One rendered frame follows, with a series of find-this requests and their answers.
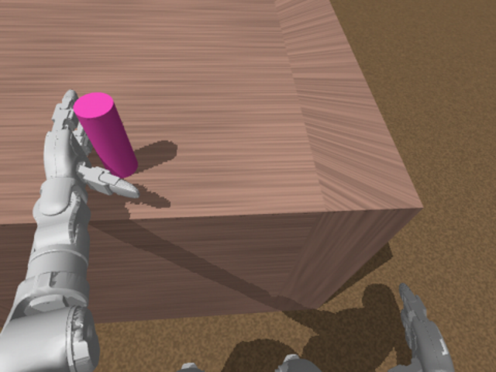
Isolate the left robot arm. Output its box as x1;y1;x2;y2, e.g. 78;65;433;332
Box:
0;177;100;372

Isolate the right robot hand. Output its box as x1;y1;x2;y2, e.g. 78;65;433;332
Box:
387;283;455;372

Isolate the can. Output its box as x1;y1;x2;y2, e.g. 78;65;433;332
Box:
73;92;138;178

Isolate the left robot hand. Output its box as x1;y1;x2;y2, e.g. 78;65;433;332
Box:
43;89;140;198

